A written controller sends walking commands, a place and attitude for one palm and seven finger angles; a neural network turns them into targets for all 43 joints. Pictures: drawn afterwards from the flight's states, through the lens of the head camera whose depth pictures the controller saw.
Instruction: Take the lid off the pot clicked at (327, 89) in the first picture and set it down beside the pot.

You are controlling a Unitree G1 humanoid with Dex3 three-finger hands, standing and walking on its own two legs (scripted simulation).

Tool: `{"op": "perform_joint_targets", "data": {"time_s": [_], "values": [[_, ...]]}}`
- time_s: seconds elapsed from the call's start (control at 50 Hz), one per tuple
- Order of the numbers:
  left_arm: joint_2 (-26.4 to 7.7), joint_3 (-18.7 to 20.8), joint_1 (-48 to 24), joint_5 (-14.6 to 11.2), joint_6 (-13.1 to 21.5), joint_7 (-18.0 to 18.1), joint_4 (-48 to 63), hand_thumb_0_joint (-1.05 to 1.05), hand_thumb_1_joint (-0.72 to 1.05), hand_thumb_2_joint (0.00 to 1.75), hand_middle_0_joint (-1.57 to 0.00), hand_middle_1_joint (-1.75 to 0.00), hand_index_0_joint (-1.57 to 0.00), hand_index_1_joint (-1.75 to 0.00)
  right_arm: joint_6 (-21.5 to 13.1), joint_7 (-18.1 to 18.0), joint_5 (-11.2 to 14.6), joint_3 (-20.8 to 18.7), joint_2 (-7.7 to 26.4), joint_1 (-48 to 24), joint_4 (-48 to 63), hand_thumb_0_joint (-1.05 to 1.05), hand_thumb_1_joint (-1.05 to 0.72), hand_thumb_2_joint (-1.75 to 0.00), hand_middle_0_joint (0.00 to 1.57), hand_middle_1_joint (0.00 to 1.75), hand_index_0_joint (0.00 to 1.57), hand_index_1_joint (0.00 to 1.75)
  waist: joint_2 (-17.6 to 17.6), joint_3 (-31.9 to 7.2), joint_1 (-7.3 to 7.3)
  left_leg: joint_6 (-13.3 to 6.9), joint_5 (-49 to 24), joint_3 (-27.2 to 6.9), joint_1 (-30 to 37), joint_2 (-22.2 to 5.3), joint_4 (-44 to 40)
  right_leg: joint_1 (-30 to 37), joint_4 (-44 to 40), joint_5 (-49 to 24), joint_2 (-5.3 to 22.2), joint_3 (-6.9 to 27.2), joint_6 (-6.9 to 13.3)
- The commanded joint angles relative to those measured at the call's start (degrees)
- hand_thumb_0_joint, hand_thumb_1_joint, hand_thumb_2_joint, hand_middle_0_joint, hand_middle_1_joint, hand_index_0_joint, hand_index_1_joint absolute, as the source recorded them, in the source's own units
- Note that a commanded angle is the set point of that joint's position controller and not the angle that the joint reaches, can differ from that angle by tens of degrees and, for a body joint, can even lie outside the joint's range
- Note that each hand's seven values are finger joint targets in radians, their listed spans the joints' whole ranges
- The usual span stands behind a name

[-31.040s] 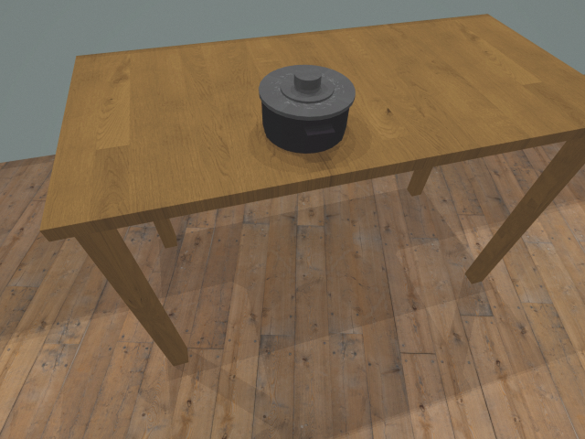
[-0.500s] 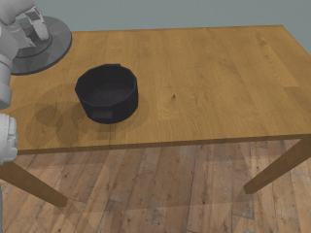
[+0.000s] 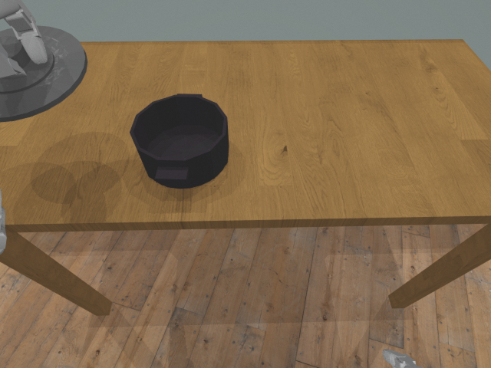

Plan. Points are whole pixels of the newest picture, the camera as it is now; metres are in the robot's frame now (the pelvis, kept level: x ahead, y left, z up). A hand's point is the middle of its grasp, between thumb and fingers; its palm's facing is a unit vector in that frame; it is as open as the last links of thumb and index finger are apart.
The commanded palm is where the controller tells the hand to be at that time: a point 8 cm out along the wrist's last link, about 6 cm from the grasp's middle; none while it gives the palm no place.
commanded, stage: move the lid sideways beside the pot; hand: left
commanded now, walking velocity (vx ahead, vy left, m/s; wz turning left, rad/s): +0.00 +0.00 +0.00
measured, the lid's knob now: (6, 54) +0.48 +0.34 +0.24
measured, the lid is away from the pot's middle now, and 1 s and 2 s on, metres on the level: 0.21 0.23 0.24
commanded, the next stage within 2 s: lower the lid onto the table in 0.36 s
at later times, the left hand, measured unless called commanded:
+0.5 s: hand out of the picture +0.44 +0.33 +0.26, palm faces -0.24 -0.15 -0.96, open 6.0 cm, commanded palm +0.45 +0.35 +0.34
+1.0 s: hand (3, 76) +0.45 +0.34 +0.23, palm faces -0.29 -0.23 -0.93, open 5.9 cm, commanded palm +0.46 +0.35 +0.31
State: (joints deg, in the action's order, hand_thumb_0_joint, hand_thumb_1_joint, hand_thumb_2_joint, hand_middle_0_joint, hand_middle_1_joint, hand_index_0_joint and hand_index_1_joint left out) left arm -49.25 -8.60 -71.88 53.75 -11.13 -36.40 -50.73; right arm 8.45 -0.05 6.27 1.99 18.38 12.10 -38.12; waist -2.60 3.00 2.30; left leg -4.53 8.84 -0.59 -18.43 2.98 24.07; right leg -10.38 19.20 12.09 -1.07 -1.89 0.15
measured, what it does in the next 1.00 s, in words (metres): stands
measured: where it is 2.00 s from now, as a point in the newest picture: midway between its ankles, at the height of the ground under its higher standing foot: outside the picture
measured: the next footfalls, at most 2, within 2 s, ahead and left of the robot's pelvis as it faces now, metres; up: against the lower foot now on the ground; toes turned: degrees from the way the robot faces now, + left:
none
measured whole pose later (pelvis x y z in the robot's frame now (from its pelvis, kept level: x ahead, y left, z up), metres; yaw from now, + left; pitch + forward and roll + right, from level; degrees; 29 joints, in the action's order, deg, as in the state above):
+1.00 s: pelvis +0.00 +0.00 +0.00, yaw -1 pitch +4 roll -2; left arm -53.4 -5.4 -72.8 54.8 -8.8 -35.0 -62.1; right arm 7.6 0.1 6.4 1.9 18.9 16.4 -39.3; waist -1.6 3.3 4.7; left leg -4.2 10.3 0.0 -20.0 2.0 26.2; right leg -11.8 20.2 12.6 -2.0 -1.1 0.4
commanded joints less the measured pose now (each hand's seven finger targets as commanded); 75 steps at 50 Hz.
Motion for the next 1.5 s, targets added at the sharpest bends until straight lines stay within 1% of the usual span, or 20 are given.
{"op": "perform_joint_targets", "data": {"time_s": [0.0,0.06,0.14,0.16,0.2,0.24,0.3,0.34,0.4,0.46,0.56,0.64,0.88,0.94,1.12,1.2,1.24,1.3,1.38,1.48], "values": [[-19.4,7.6,-34.0,1.4,1.5,3.6,12.5,0.00,0.63,1.02,-0.65,-1.06,-0.93,-1.14,-1.6,-0.9,-0.1,-3.3,9.8,1.8,4.5,0.00,-0.90,-0.90,0.20,0.30,0.20,0.30,-4.3,-26.0,1.01,-0.7,-14.5,-3.1,21.7,-1.2,-0.5,-1.8,-1.3,-10.8,-3.0,-0.7,2.8],[-20.5,8.0,-35.8,1.5,2.3,3.8,16.5,0.00,0.63,1.02,-0.65,-1.06,-0.93,-1.14,-1.6,-0.7,-0.3,-3.5,9.9,2.0,4.5,0.00,-0.90,-0.90,0.20,0.30,0.20,0.30,-6.8,-29.0,0.81,-0.4,-18.8,-3.4,24.0,-1.5,0.0,-1.5,-1.1,-11.9,-3.1,-0.4,2.9],[-14.0,3.1,-31.5,0.6,2.4,3.0,9.5,0.00,0.63,1.02,-0.65,-1.06,-0.93,-1.14,-1.5,-0.9,0.3,-3.3,9.9,2.4,4.1,0.00,-0.90,-0.90,0.20,0.30,0.20,0.30,-6.5,-22.6,1.87,-0.3,-15.1,-3.5,21.7,-1.6,-0.6,-4.5,-2.5,-9.1,-3.2,-1.3,3.0],[-19.3,7.2,-32.4,1.3,2.6,3.4,10.5,0.00,0.63,1.02,-0.65,-1.06,-0.93,-1.14,-1.3,-0.8,0.0,-3.3,10.2,2.8,3.7,0.00,-0.90,-0.90,0.20,0.30,0.20,0.30,-5.7,-23.2,1.32,-0.3,-13.3,-3.3,21.1,-1.9,-1.0,-3.4,-2.0,-8.3,-3.2,-1.1,2.8],[-22.1,9.2,-32.2,1.8,3.3,3.6,9.8,0.00,0.63,1.02,-0.65,-1.06,-0.93,-1.14,-1.2,-0.9,0.1,-3.1,10.1,2.8,4.1,0.00,-0.90,-0.90,0.20,0.30,0.20,0.30,-4.5,-24.8,0.99,-0.7,-12.9,-2.8,19.9,-1.4,-0.6,-1.6,-1.4,-9.5,-3.1,-0.8,2.9],[-18.1,5.7,-34.0,1.0,3.7,3.4,12.7,0.00,0.63,1.02,-0.65,-1.06,-0.93,-1.14,-1.3,-0.9,0.1,-3.3,10.2,2.6,4.5,0.00,-0.90,-0.90,0.20,0.30,0.20,0.30,-8.2,-26.4,1.33,-0.3,-15.9,-3.3,22.4,-1.5,-0.4,-2.7,-1.8,-9.8,-3.1,-1.0,3.1],[-22.0,9.1,-32.6,1.9,4.0,3.6,10.9,0.00,0.63,1.02,-0.65,-1.06,-0.93,-1.14,-1.2,-1.0,-0.1,-3.3,10.1,3.2,4.2,0.00,-0.90,-0.90,0.20,0.30,0.20,0.30,-5.6,-25.9,1.10,-0.8,-15.0,-3.1,21.4,-1.5,-0.1,-2.0,-1.5,-9.8,-3.3,-0.8,3.0],[-17.2,5.4,-31.0,0.6,4.0,3.0,9.2,0.00,0.63,1.02,-0.65,-1.06,-0.93,-1.14,-1.2,-0.9,0.3,-3.4,10.1,3.6,4.1,0.00,-0.90,-0.90,0.20,0.30,0.20,0.30,-6.1,-23.2,1.74,-0.5,-14.8,-3.2,20.8,-1.7,-0.6,-3.2,-2.3,-9.7,-3.2,-1.3,2.9],[-22.0,8.6,-31.6,1.5,4.2,3.2,6.5,0.00,0.63,1.02,-0.65,-1.06,-0.93,-1.14,-0.8,-1.0,0.2,-3.1,10.3,3.9,3.6,0.00,-0.90,-0.90,0.20,0.30,0.20,0.30,-2.9,-22.3,1.51,-1.1,-10.5,-2.2,17.9,-1.5,-0.9,-1.5,-1.9,-9.3,-3.1,-0.8,2.5],[-21.9,7.7,-37.5,1.9,2.8,3.7,8.7,0.00,0.63,1.02,-0.65,-1.06,-0.93,-1.14,-1.3,-0.7,0.0,-3.6,10.6,4.3,3.2,0.00,-0.90,-0.90,0.20,0.30,0.20,0.30,-8.1,-26.7,1.74,-0.8,-15.0,-2.7,21.4,-1.2,-0.2,-0.9,-1.1,-11.8,-3.4,-0.3,2.9],[-23.0,8.4,-33.5,2.2,2.0,3.5,3.9,0.00,0.63,1.02,-0.65,-1.06,-0.93,-1.14,-1.7,-0.4,0.2,-3.3,10.6,5.5,3.6,0.00,-0.90,-0.90,0.20,0.30,0.20,0.30,-3.7,-25.8,1.59,-0.9,-14.0,-2.1,18.2,-1.0,-0.1,1.1,-0.7,-13.5,-3.1,-0.1,2.3],[-17.0,3.6,-33.6,1.4,1.4,3.3,4.5,0.00,0.63,1.02,-0.65,-1.06,-0.93,-1.14,-2.2,-0.3,0.4,-3.6,10.5,5.1,4.0,0.00,-0.90,-0.90,0.20,0.30,0.20,0.30,-6.9,-24.1,2.23,-0.7,-15.0,-2.7,19.9,-1.5,0.1,-2.2,-1.3,-12.2,-3.2,-0.6,2.7],[-23.9,8.7,-32.6,2.6,2.8,4.8,1.6,0.00,0.63,1.02,-0.65,-1.06,-0.93,-1.14,-2.4,-0.6,0.0,-3.4,10.8,6.6,3.2,0.00,-0.90,-0.90,0.20,0.30,0.20,0.30,-6.2,-25.3,2.44,-1.1,-14.9,-2.1,18.4,-1.3,1.5,-1.2,0.1,-13.4,-3.4,0.1,2.3],[-19.6,5.5,-32.0,1.4,3.0,4.6,3.5,0.00,0.63,1.02,-0.65,-1.06,-0.93,-1.14,-2.6,-0.5,0.1,-3.7,10.7,6.6,3.4,0.00,-0.90,-0.90,0.20,0.30,0.20,0.30,-8.3,-25.7,2.76,-0.6,-18.9,-3.0,20.9,-1.7,1.7,-3.3,-0.1,-13.7,-3.4,-0.4,2.5],[-20.0,6.5,-31.4,1.7,3.4,5.6,1.7,0.00,0.63,1.02,-0.65,-1.06,-0.93,-1.14,-2.5,-0.4,-0.3,-3.8,10.9,7.7,2.3,0.00,-0.90,-0.90,0.20,0.30,0.20,0.30,-6.6,-24.9,3.32,-0.5,-16.1,-3.5,20.1,-1.7,1.9,-5.0,0.4,-11.5,-3.6,-0.6,2.2],[-22.1,8.7,-32.0,1.9,4.0,6.3,5.7,0.00,0.63,1.02,-0.65,-1.06,-0.93,-1.14,-2.6,-0.3,-0.6,-4.1,11.0,7.4,2.9,0.00,-0.90,-0.90,0.20,0.30,0.20,0.30,-8.4,-29.7,2.87,-0.4,-20.5,-3.9,22.8,-1.5,3.0,-4.7,1.1,-12.8,-3.6,-0.1,2.2],[-19.2,6.7,-28.5,1.0,4.3,5.9,0.6,0.00,0.63,1.02,-0.65,-1.06,-0.93,-1.14,-2.6,-0.5,-0.4,-3.9,10.9,7.7,2.6,0.00,-0.90,-0.90,0.20,0.30,0.20,0.30,-5.7,-25.8,3.36,-0.1,-18.7,-3.9,20.4,-1.7,2.4,-5.6,0.6,-12.1,-3.6,-0.6,2.3],[-21.4,7.5,-26.8,1.5,4.7,6.1,-4.7,0.00,0.63,1.02,-0.65,-1.06,-0.93,-1.14,-2.0,-0.4,-0.3,-3.4,10.9,8.2,2.1,0.00,-0.90,-0.90,0.20,0.30,0.20,0.30,-1.9,-21.6,3.69,-0.6,-11.3,-2.4,14.1,-1.3,1.5,-4.1,0.9,-11.6,-3.2,-0.2,1.8],[-23.5,8.2,-34.1,2.7,5.7,7.1,1.8,0.00,0.63,1.02,-0.65,-1.06,-0.93,-1.14,-2.1,-0.4,-0.7,-3.8,11.1,7.9,2.4,0.00,-0.90,-0.90,0.20,0.30,0.20,0.30,-9.8,-28.5,3.36,-0.4,-16.2,-3.5,20.3,-1.5,2.7,-5.3,1.4,-11.2,-3.5,0.3,2.3],[-22.8,8.8,-30.2,2.2,6.9,7.3,-1.7,0.00,0.63,1.02,-0.65,-1.06,-0.93,-1.14,-2.4,-0.6,-0.7,-3.9,11.0,8.8,2.3,0.00,-0.90,-0.90,0.20,0.30,0.20,0.30,-8.4,-27.4,3.62,-0.4,-17.7,-3.7,19.7,-1.7,3.3,-6.3,1.7,-11.5,-3.7,0.0,2.1]]}}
